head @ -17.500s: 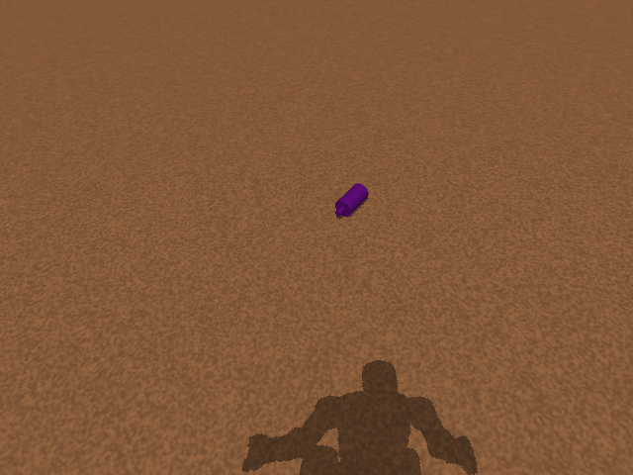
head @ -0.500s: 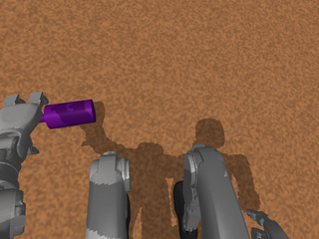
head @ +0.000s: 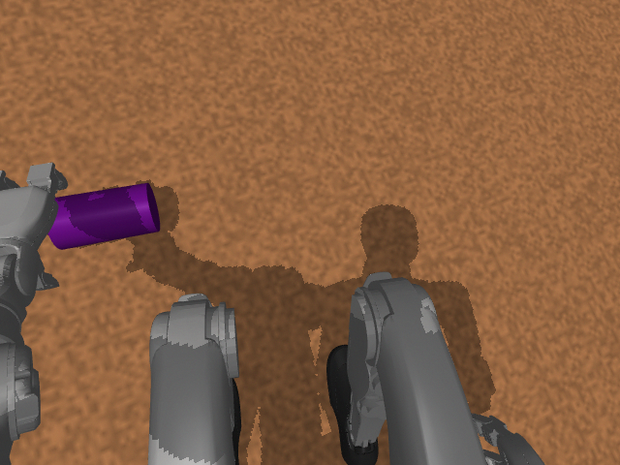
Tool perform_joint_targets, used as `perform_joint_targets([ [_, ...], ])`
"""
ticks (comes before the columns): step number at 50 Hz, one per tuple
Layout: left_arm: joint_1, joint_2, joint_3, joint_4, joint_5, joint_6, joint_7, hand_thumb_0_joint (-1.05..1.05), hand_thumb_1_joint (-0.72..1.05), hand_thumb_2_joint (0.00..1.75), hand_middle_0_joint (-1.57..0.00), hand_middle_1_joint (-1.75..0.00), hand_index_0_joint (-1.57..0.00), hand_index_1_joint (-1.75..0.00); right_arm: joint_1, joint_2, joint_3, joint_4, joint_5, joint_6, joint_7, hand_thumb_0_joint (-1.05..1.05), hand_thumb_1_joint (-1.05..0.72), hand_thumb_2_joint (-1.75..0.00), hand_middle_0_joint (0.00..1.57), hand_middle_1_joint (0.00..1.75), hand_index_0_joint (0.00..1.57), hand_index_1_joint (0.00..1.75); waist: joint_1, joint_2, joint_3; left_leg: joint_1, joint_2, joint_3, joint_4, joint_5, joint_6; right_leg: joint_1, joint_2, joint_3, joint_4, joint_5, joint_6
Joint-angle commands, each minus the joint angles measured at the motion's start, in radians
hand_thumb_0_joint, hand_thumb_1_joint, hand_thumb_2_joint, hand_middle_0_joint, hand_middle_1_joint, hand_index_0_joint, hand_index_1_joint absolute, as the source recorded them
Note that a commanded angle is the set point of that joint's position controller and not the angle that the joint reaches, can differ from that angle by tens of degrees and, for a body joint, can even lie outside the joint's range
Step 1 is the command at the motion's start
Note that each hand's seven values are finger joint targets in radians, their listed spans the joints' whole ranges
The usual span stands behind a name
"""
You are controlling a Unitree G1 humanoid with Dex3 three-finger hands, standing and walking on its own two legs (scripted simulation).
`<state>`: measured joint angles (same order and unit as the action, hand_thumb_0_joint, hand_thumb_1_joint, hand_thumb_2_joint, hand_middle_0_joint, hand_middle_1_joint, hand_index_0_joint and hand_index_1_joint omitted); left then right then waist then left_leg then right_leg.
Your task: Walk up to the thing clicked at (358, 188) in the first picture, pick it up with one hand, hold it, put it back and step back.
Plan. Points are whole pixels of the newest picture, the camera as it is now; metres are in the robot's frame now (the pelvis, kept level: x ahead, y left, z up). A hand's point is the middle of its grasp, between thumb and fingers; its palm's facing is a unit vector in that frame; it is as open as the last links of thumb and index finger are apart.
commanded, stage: rise first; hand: left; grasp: from above
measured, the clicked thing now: (93, 217) +0.47 +0.32 -0.30
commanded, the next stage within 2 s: approach in 0.28 s
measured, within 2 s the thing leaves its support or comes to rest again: neither
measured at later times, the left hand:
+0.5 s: hand (50, 238) +0.41 +0.33 -0.19, palm faces -0.46 -0.09 -0.88, open 14.1 cm
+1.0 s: hand (87, 179) +0.49 +0.29 -0.18, palm faces -0.48 -0.06 -0.87, open 14.1 cm
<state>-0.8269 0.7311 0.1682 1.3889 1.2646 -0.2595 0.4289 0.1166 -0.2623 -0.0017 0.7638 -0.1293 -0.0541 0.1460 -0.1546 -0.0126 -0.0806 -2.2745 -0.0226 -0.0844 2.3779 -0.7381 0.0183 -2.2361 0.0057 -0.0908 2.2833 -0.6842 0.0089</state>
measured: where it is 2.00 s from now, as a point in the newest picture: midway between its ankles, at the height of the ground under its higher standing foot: (289, 442)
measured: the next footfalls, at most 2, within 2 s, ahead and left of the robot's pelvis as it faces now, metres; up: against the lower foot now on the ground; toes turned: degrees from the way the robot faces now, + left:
none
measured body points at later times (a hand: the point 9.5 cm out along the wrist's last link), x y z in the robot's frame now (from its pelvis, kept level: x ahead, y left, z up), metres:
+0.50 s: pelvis +0.00 +0.00 -0.01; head +0.24 +0.07 +0.36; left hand +0.43 +0.33 -0.14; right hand +0.08 -0.28 -0.13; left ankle +0.06 +0.11 -0.31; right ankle +0.10 -0.12 -0.31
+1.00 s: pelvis +0.00 +0.00 -0.01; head +0.26 +0.04 +0.35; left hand +0.51 +0.29 -0.13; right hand +0.00 -0.27 -0.11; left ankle +0.06 +0.11 -0.31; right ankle +0.10 -0.12 -0.31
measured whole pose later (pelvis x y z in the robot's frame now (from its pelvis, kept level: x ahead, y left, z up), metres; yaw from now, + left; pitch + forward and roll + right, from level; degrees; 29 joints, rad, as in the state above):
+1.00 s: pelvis +0.00 +0.00 -0.01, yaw -2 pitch +36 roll -8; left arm -1.09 0.82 0.11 1.58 1.20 -0.06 0.36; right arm 0.18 -0.31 0.12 0.71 -0.11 -0.04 0.15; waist -0.31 0.03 0.00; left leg -2.30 0.00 -0.10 2.41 -0.73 0.02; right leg -2.28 0.03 -0.11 2.29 -0.65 0.01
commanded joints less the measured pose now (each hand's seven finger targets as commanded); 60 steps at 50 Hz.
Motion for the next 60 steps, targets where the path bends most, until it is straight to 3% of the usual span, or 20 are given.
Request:
perform_joint_targets([
  [1,-0.232,0.274,0.044,-0.147,-0.020,-0.001,0.035,0.00,-0.52,0.98,-0.07,-1.03,-0.08,-1.02,0.206,-0.242,-0.081,-0.019,-0.001,-0.007,-0.011,0.00,-0.90,-0.90,0.20,0.30,0.20,0.30,0.004,0.260,-0.684,0.559,-0.012,0.025,-0.279,0.284,0.010,0.318,0.019,-0.040,-0.203,0.239,-0.045],
  [8,-0.237,0.295,0.062,-0.125,-0.021,-0.012,0.050,0.00,-0.52,0.98,-0.08,-1.03,-0.09,-1.02,0.218,-0.245,-0.068,-0.015,-0.008,-0.007,-0.004,0.00,-0.90,-0.90,0.20,0.30,0.20,0.30,-0.010,0.227,-0.670,0.513,-0.011,0.036,-0.248,0.282,0.018,0.346,0.022,-0.038,-0.202,0.251,-0.042],
  [17,-0.269,0.302,0.049,-0.097,-0.009,-0.008,0.067,0.00,-0.53,0.98,-0.08,-1.04,-0.09,-1.03,0.203,-0.247,-0.059,-0.009,-0.013,-0.009,-0.001,0.00,-0.90,-0.90,0.20,0.30,0.20,0.30,-0.009,0.261,-0.666,0.502,-0.012,0.044,-0.239,0.252,0.019,0.325,0.029,-0.041,-0.197,0.231,-0.046],
  [19,-0.259,0.285,0.046,-0.089,-0.014,-0.002,0.068,0.00,-0.61,1.07,-0.08,-0.99,-0.04,-1.03,0.204,-0.247,-0.055,-0.006,-0.017,-0.010,-0.001,0.00,-0.90,-0.90,0.20,0.30,0.20,0.30,-0.012,0.256,-0.661,0.507,-0.012,0.040,-0.241,0.253,0.017,0.314,0.028,-0.044,-0.193,0.225,-0.044],
  [21,-0.294,0.277,0.025,-0.101,-0.015,-0.002,0.064,0.00,-0.53,0.98,-0.06,-1.06,-0.07,-1.05,0.200,-0.251,-0.055,-0.009,-0.016,-0.011,-0.001,0.00,-0.90,-0.89,0.20,0.30,0.20,0.30,-0.024,0.287,-0.663,0.500,-0.012,0.035,-0.244,0.241,0.016,0.301,0.029,-0.048,-0.185,0.219,-0.045],
  [24,-0.362,0.235,-0.024,-0.082,-0.007,-0.001,0.063,0.00,-0.55,1.00,-0.07,-1.06,-0.07,-1.05,0.219,-0.257,-0.054,-0.002,-0.018,-0.015,-0.001,0.00,-0.90,-0.90,0.20,0.30,0.20,0.30,-0.068,0.260,-0.633,0.484,-0.008,0.026,-0.236,0.214,0.018,0.282,0.030,-0.055,-0.190,0.204,-0.045],
  [26,-0.406,0.212,-0.048,-0.075,-0.015,-0.001,0.069,0.00,-0.56,1.01,-0.06,-1.06,-0.07,-1.06,0.222,-0.256,-0.049,0.007,-0.015,-0.021,-0.004,0.00,-0.90,-0.90,0.20,0.30,0.20,0.30,-0.077,0.260,-0.615,0.479,-0.005,0.020,-0.236,0.204,0.017,0.257,0.032,-0.058,-0.188,0.197,-0.046],
  [27,-0.454,0.192,-0.064,-0.079,-0.013,0.000,0.073,0.00,-0.54,0.99,-0.06,-1.07,-0.07,-1.06,0.230,-0.262,-0.044,0.009,-0.019,-0.026,-0.004,0.00,-0.90,-0.89,0.20,0.30,0.20,0.30,-0.109,0.269,-0.619,0.492,-0.002,0.012,-0.230,0.204,0.015,0.246,0.032,-0.065,-0.183,0.200,-0.042],
  [28,-0.498,0.182,-0.076,-0.082,-0.014,0.002,0.078,0.00,-0.54,1.00,-0.06,-1.07,-0.07,-1.06,0.241,-0.269,-0.042,0.012,-0.020,-0.029,-0.006,0.00,-0.90,-0.89,0.20,0.30,0.20,0.30,-0.121,0.284,-0.626,0.512,0.002,0.003,-0.234,0.214,0.011,0.232,0.030,-0.070,-0.178,0.207,-0.040],
  [31,-0.586,0.206,-0.079,-0.074,0.000,0.024,0.105,0.00,-0.55,1.00,-0.06,-1.07,-0.07,-1.06,0.252,-0.279,-0.029,0.018,-0.025,-0.037,-0.010,0.00,-0.90,-0.90,0.20,0.30,0.20,0.30,-0.138,0.340,-0.662,0.537,0.003,0.004,-0.230,0.230,0.005,0.233,0.030,-0.075,-0.170,0.228,-0.042],
  [36,-0.616,0.334,-0.016,0.019,0.031,0.106,0.132,0.00,-0.57,1.01,-0.07,-1.06,-0.07,-1.06,0.257,-0.285,0.002,-0.001,-0.030,-0.033,-0.010,0.00,-0.91,-0.90,0.20,0.30,0.20,0.30,-0.122,0.384,-0.682,0.518,0.000,0.030,-0.230,0.260,0.005,0.272,0.028,-0.062,-0.166,0.261,-0.051],
  [41,-0.555,0.337,-0.036,0.128,-0.006,0.190,0.088,0.00,-0.56,1.00,-0.07,-1.06,-0.07,-1.06,0.242,-0.286,0.033,-0.041,-0.006,-0.015,-0.010,0.00,-0.90,-0.90,0.20,0.30,0.20,0.30,-0.120,0.315,-0.665,0.423,-0.004,0.054,-0.216,0.263,0.029,0.363,0.036,-0.047,-0.196,0.288,-0.045],
  [45,-0.443,0.348,-0.048,0.151,-0.064,0.223,-0.005,0.00,-0.55,0.99,-0.07,-1.07,-0.08,-1.06,0.246,-0.296,0.042,-0.069,0.018,-0.003,-0.011,0.00,-0.90,-0.90,0.20,0.30,0.20,0.30,-0.117,0.220,-0.622,0.350,-0.005,0.048,-0.220,0.254,0.044,0.447,0.040,-0.042,-0.213,0.278,-0.035],
  [47,-0.375,0.370,-0.044,0.150,-0.085,0.222,-0.054,0.00,-0.54,0.98,-0.07,-1.08,-0.08,-1.07,0.244,-0.295,0.044,-0.078,0.027,0.008,-0.012,0.00,-0.90,-0.90,0.20,0.30,0.20,0.30,-0.096,0.188,-0.623,0.334,-0.006,0.048,-0.222,0.263,0.046,0.488,0.042,-0.037,-0.211,0.286,-0.032],
  [51,-0.324,0.365,-0.035,0.075,-0.134,0.161,-0.114,0.00,-0.52,0.96,-0.07,-1.09,-0.09,-1.07,0.245,-0.289,0.051,-0.084,0.032,0.024,-0.015,0.00,-0.90,-0.89,0.20,0.30,0.20,0.30,-0.091,0.161,-0.602,0.294,-0.007,0.043,-0.217,0.254,0.041,0.518,0.042,-0.038,-0.208,0.277,-0.029],
  [54,-0.325,0.338,-0.026,-0.037,-0.132,0.065,-0.120,0.00,-0.51,0.96,-0.09,-1.05,-0.10,-1.04,0.260,-0.286,0.043,-0.077,0.014,0.026,-0.014,0.00,-0.90,-0.89,0.20,0.30,0.20,0.30,-0.107,0.176,-0.582,0.305,-0.007,0.040,-0.183,0.262,0.029,0.504,0.041,-0.048,-0.209,0.271,-0.034],
  [55,-0.350,0.335,-0.024,-0.086,-0.128,0.026,-0.115,0.00,-0.51,0.96,-0.10,-1.05,-0.11,-1.04,0.263,-0.290,0.035,-0.070,0.009,0.026,-0.011,0.00,-0.90,-0.89,0.20,0.30,0.20,0.30,-0.112,0.190,-0.584,0.316,-0.006,0.038,-0.171,0.255,0.026,0.483,0.044,-0.050,-0.209,0.260,-0.037],
  [57,-0.359,0.350,0.009,-0.227,-0.110,-0.046,-0.075,0.00,-0.52,0.96,-0.10,-1.01,-0.11,-1.01,0.276,-0.301,0.015,-0.067,0.001,0.024,-0.011,0.00,-0.90,-0.89,0.20,0.30,0.20,0.30,-0.078,0.309,-0.660,0.441,-0.006,0.032,-0.180,0.292,0.003,0.441,0.039,-0.061,-0.196,0.262,-0.050],
  [58,-0.291,0.323,0.003,-0.265,-0.101,-0.066,-0.054,0.00,-0.53,0.98,-0.10,-1.01,-0.10,-1.01,0.276,-0.290,0.006,-0.073,-0.003,0.019,-0.009,0.00,-0.90,-0.89,0.20,0.30,0.20,0.30,-0.074,0.360,-0.691,0.510,0.000,0.026,-0.192,0.303,-0.005,0.420,0.040,-0.065,-0.183,0.265,-0.051],
  [60,-0.306,0.285,-0.013,-0.422,-0.085,-0.089,0.001,0.00,-0.54,0.98,-0.07,-1.03,-0.08,-1.03,0.249,-0.289,-0.020,-0.069,-0.005,0.017,-0.010,0.00,-0.89,-0.89,0.20,0.30,0.20,0.30,-0.068,0.431,-0.755,0.613,0.005,0.015,-0.215,0.304,-0.016,0.341,0.038,-0.070,-0.163,0.263,-0.057],
])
